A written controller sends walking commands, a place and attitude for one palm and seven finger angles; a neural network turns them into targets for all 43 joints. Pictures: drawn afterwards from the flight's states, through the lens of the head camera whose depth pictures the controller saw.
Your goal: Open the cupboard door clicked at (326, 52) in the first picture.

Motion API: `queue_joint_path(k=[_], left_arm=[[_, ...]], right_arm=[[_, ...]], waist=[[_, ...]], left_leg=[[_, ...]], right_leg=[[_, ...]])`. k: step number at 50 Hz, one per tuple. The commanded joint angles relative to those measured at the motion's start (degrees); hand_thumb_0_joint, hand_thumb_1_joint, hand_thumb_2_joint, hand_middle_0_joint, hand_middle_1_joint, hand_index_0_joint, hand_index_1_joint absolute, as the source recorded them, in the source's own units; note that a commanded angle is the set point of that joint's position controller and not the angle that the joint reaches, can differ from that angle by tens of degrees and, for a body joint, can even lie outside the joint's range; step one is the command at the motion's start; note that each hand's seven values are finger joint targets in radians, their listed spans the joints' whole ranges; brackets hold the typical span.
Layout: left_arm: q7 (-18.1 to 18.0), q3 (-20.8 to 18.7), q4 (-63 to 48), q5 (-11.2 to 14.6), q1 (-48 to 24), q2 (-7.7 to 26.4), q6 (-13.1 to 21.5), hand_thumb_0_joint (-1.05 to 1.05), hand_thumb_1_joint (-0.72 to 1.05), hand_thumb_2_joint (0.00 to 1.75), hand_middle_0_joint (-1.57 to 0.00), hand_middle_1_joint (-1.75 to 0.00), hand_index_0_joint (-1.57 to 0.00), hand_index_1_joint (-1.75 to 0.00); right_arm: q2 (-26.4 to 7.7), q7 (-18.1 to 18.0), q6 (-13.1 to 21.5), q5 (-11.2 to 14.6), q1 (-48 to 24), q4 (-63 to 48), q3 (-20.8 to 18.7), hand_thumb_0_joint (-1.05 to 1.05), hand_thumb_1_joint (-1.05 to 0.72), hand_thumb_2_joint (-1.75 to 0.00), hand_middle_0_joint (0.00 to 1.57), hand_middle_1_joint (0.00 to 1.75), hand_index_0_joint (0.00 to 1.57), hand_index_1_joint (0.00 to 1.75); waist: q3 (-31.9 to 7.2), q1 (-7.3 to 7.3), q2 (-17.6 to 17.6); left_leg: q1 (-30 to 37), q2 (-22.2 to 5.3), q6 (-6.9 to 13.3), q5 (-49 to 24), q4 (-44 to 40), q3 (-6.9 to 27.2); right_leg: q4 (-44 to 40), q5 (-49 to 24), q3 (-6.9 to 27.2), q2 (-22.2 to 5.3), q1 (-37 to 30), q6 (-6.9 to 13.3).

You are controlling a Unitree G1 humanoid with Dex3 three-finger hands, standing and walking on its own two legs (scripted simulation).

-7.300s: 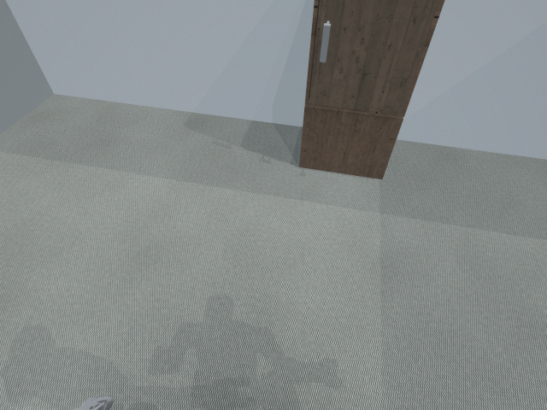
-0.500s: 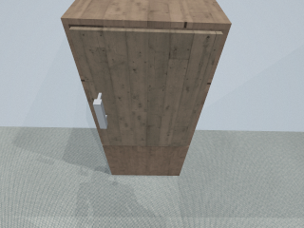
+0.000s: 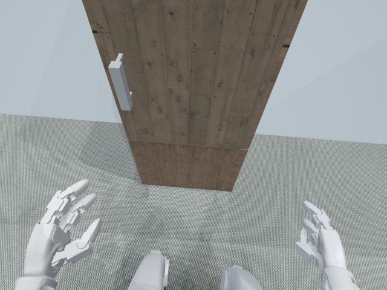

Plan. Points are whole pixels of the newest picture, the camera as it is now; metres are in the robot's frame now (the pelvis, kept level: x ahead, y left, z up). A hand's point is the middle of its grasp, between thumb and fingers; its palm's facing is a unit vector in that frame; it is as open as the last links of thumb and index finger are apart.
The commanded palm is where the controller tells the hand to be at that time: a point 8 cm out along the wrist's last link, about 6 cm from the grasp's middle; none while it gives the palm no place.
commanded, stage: raise the hand with hooked fingers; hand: left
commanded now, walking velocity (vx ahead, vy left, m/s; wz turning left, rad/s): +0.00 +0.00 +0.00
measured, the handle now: (123, 82) +0.58 +0.25 +0.05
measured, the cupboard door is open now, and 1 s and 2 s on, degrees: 0 0 0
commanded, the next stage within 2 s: move the hooked fingers beside the handle in 1.64 s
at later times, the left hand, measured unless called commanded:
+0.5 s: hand (73, 200) +0.25 +0.26 +0.05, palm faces +0.04 -1.00 -0.06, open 11.8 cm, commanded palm +0.23 +0.31 +0.06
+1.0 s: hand (47, 181) +0.28 +0.31 +0.07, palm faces +0.04 -1.00 -0.05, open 13.9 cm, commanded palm +0.26 +0.36 +0.07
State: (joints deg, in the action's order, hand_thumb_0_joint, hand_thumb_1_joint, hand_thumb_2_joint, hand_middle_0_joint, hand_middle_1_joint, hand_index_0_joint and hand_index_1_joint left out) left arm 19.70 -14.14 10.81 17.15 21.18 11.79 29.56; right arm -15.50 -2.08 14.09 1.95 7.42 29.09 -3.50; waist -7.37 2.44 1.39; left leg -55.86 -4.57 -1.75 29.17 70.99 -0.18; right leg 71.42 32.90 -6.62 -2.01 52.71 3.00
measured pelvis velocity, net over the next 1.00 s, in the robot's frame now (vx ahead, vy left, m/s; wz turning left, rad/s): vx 0.01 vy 0.04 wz -0.01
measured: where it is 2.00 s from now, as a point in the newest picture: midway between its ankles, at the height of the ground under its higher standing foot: outside the picture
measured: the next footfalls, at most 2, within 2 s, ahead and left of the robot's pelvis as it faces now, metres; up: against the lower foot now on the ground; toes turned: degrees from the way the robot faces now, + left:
none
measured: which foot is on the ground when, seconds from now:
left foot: down 0.00-1.00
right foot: down 0.00-1.00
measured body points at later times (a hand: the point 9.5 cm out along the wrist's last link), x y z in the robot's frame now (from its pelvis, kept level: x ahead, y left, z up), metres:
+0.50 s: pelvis +0.01 +0.02 +0.01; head +0.09 +0.03 +0.46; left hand +0.25 +0.31 +0.05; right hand +0.15 -0.25 -0.08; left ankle +0.05 +0.14 -0.63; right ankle +0.03 -0.09 -0.63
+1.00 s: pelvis +0.01 +0.04 +0.02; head +0.09 +0.07 +0.47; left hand +0.27 +0.36 +0.07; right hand +0.18 -0.19 -0.05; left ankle +0.05 +0.14 -0.63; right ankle +0.03 -0.09 -0.63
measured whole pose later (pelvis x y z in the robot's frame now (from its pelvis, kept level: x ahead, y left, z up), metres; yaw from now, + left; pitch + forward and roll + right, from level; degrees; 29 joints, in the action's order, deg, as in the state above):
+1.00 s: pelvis +0.01 +0.04 +0.02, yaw +0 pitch +15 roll -4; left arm 25.8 -22.4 18.2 19.0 4.1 20.9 21.0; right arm -14.2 -3.4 11.8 1.7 13.6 31.2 2.4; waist -6.7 0.4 -0.6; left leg -53.6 -3.4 1.7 27.4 65.6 -0.8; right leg 61.9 28.3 -6.2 -2.5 48.5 -0.7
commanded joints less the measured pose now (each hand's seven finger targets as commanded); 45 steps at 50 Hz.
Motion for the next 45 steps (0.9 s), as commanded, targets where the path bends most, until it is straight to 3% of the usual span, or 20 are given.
queue_joint_path(k=[1, 3, 5, 9, 10, 12, 14, 17, 20, 24, 31, 35, 45], left_arm=[[-0.5, -3.3, -22.7, 1.1, -14.8, 12.0, 5.3, 0.0, 0.34, 0.66, -0.24, -0.66, -0.24, -0.66], [1.1, -2.4, -18.9, 1.3, -14.3, 11.6, 3.4, 0.0, 0.29, 0.64, -0.24, -0.69, -0.24, -0.69], [2.9, -4.6, -14.4, 2.3, -12.9, 13.0, 0.3, 0.0, 0.25, 0.62, -0.25, -0.72, -0.25, -0.72], [4.2, -10.2, -9.5, 4.2, -8.6, 15.3, -5.3, 0.0, 0.15, 0.58, -0.25, -0.78, -0.25, -0.78], [4.2, -11.8, -8.0, 4.8, -7.5, 15.9, -5.9, 0.0, 0.13, 0.57, -0.25, -0.8, -0.25, -0.8], [3.5, -12.7, -9.0, 4.8, -7.3, 15.9, -5.6, 0.0, 0.08, 0.55, -0.26, -0.82, -0.26, -0.82], [2.5, -11.3, -9.7, 4.6, -8.1, 14.1, -4.1, 0.0, 0.04, 0.53, -0.26, -0.86, -0.26, -0.86], [2.4, -11.5, -7.4, 4.3, -9.0, 14.3, -1.8, 0.0, -0.03, 0.5, -0.27, -0.9, -0.27, -0.9], [3.3, -9.6, -7.0, 3.9, -12.4, 14.1, -0.3, 0.0, -0.1, 0.47, -0.27, -0.94, -0.27, -0.94], [3.8, -10.5, -8.5, 3.9, -12.8, 15.7, 0.4, 0.0, -0.2, 0.43, -0.28, -1.0, -0.28, -1.0], [3.5, -11.3, -10.0, 3.9, -15.0, 17.0, -1.0, 0.0, -0.36, 0.36, -0.29, -1.11, -0.29, -1.11], [3.7, -10.2, -8.4, 3.7, -16.6, 16.4, -2.8, 0.0, -0.45, 0.32, -0.3, -1.17, -0.3, -1.17], [5.6, -12.7, -5.2, 3.6, -24.1, 20.5, -4.8, 0.0, -0.5, 0.3, -0.3, -1.2, -0.3, -1.2]], right_arm=[[-5.5, -2.7, 3.3, -0.2, 3.0, -5.0, -0.8, 0.0, -0.9, -0.9, 0.2, 0.3, 0.2, 0.3], [-5.7, -3.3, 3.7, -0.1, 3.5, -3.5, -0.4, 0.0, -0.9, -0.9, 0.2, 0.3, 0.2, 0.3], [-6.0, -3.6, 3.9, 0.0, 3.4, -2.7, -0.1, 0.0, -0.9, -0.9, 0.2, 0.3, 0.2, 0.3], [-5.4, -3.2, 3.1, 0.4, 2.4, -3.0, -0.3, 0.0, -0.9, -0.9, 0.2, 0.3, 0.2, 0.3], [-5.1, -3.2, 2.9, 0.3, 1.9, -3.1, -0.3, 0.0, -0.9, -0.9, 0.2, 0.3, 0.2, 0.3], [-4.8, -2.7, 2.7, 0.1, 2.3, -3.1, -0.4, 0.0, -0.9, -0.9, 0.2, 0.3, 0.2, 0.3], [-4.7, -2.4, 2.8, 0.0, 2.6, -2.8, -0.6, 0.0, -0.9, -0.9, 0.2, 0.3, 0.2, 0.3], [-5.2, -2.1, 2.7, -0.2, 3.8, -2.2, -0.9, 0.0, -0.9, -0.9, 0.2, 0.3, 0.2, 0.3], [-6.3, -2.2, 2.8, -0.1, 4.6, -2.3, -0.9, 0.0, -0.9, -0.9, 0.2, 0.3, 0.2, 0.3], [-7.1, -2.4, 2.9, 0.0, 5.6, -2.8, -0.9, 0.0, -0.9, -0.9, 0.2, 0.3, 0.2, 0.3], [-7.7, -2.2, 2.1, -0.1, 6.3, -3.8, -0.4, 0.0, -0.9, -0.9, 0.2, 0.3, 0.2, 0.3], [-8.0, -1.9, 1.6, -0.1, 6.5, -4.3, 0.1, 0.0, -0.9, -0.9, 0.2, 0.3, 0.2, 0.3], [-8.8, -2.3, 0.8, -0.2, 7.0, -5.3, 0.9, 0.0, -0.9, -0.9, 0.2, 0.3, 0.2, 0.3]], waist=[[-12.4, -4.9, -3.9], [-11.2, -5.64, -4.6], [-12.4, -4.37, -5.1], [-15.4, -1.62, -1.3], [-16.0, -0.5, -1.0], [-17.2, -0.22, -0.9], [-15.8, -1.04, -0.4], [-14.6, -1.67, 0.2], [-12.5, -2.59, -1.6], [-15.0, -2.11, -3.9], [-16.2, -1.87, -8.3], [-13.5, -2.71, -8.1], [-14.4, -2.62, -8.1]], left_leg=[[6.0, 3.2, 3.7, -7.0, -5.6, -0.1], [5.4, 3.2, 3.7, -7.3, -5.5, 0.4], [5.3, 3.3, 3.6, -9.1, -6.0, 0.8], [4.8, 3.6, 3.3, -12.4, -7.9, 0.7], [4.8, 3.6, 3.2, -13.6, -8.1, 0.9], [5.8, 3.8, 3.2, -15.0, -9.3, 0.8], [6.6, 3.8, 3.2, -14.8, -10.0, 0.7], [6.6, 3.8, 3.1, -14.7, -10.4, 0.7], [8.5, 3.8, 3.4, -12.9, -11.4, 0.9], [12.1, 3.8, 3.5, -13.1, -13.4, 1.1], [17.0, 3.6, 2.9, -15.4, -15.6, 2.2], [17.6, 3.3, 2.5, -14.7, -16.7, 3.2], [18.6, 3.4, 2.0, -12.8, -18.0, 4.2]], right_leg=[[-19.0, -0.9, 12.1, 1.7, -6.4, -2.3], [-18.9, -2.5, 11.5, 1.8, -5.8, -2.5], [-18.2, -5.1, 10.8, 2.0, -7.8, -2.3], [-19.7, -9.6, 11.7, 0.5, -14.5, -3.5], [-19.2, -11.8, 11.8, 0.5, -16.2, -3.4], [-18.8, -14.7, 10.8, 0.2, -16.8, -3.7], [-18.8, -15.0, 10.1, 0.4, -15.1, -4.0], [-18.1, -14.7, 9.2, 0.8, -13.7, -3.7], [-17.5, -10.3, 7.2, 1.8, -9.7, -2.7], [-16.8, -11.2, 5.2, 2.2, -9.3, -2.3], [-15.7, -13.7, 2.6, 2.9, -8.1, -1.6], [-16.0, -13.0, 1.7, 3.4, -6.7, -1.4], [-16.5, -11.4, 1.4, 3.6, -6.6, -1.1]])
